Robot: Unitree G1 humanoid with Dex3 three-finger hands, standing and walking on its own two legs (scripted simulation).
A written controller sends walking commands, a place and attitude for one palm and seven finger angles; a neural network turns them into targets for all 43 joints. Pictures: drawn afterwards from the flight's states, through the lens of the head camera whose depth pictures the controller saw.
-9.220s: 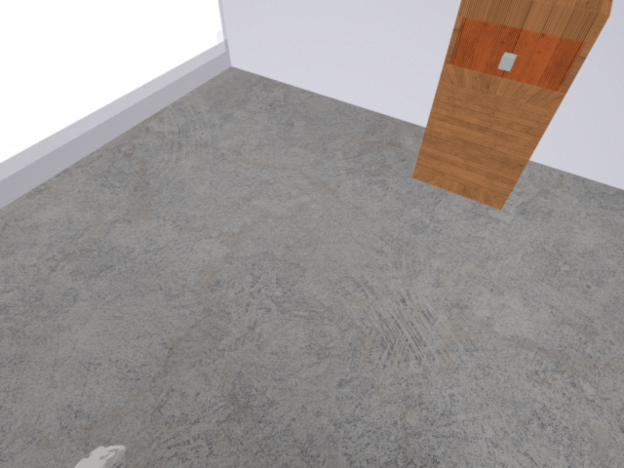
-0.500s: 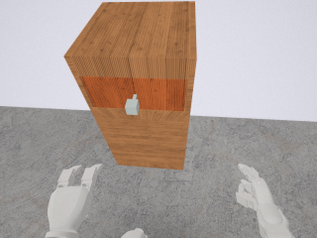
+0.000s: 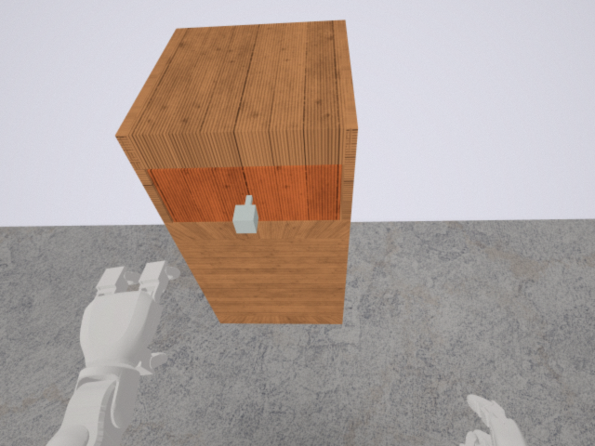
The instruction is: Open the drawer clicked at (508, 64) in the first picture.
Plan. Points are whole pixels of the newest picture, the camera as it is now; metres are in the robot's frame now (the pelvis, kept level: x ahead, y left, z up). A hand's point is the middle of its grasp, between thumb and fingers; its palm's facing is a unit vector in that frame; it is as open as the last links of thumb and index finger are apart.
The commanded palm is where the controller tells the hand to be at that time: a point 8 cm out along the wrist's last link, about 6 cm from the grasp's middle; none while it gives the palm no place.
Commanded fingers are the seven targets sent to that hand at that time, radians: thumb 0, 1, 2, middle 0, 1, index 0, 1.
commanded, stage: raise the hand with hooked fingers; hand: left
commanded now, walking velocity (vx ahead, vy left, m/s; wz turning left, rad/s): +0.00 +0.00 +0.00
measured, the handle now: (247, 211) +0.56 +0.17 -0.08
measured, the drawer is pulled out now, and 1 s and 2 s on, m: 0.00 0.00 0.00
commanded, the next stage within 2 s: move the hooked fingers above the handle in 0.92 s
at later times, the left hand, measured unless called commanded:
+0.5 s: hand (114, 266) +0.31 +0.27 +0.09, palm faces +0.05 -0.06 -1.00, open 13.8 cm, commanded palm +0.29 +0.27 +0.15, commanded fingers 0.00 -0.50 0.30 -0.30 -1.20 -0.30 -1.20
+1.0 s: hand (129, 259) +0.32 +0.25 +0.10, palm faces +0.07 -0.07 -1.00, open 13.8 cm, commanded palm +0.29 +0.25 +0.15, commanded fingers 0.00 -0.50 0.30 -0.30 -1.20 -0.30 -1.20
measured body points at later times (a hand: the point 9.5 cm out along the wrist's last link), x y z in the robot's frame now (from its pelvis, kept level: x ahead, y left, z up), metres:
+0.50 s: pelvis +0.01 +0.02 +0.02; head +0.03 +0.00 +0.47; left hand +0.30 +0.27 +0.14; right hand +0.22 -0.17 -0.09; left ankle +0.01 +0.12 -0.71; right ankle -0.01 -0.10 -0.71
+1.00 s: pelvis +0.01 +0.01 +0.02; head +0.04 -0.03 +0.47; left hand +0.31 +0.25 +0.15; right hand +0.19 -0.22 -0.10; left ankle +0.01 +0.12 -0.71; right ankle -0.01 -0.10 -0.71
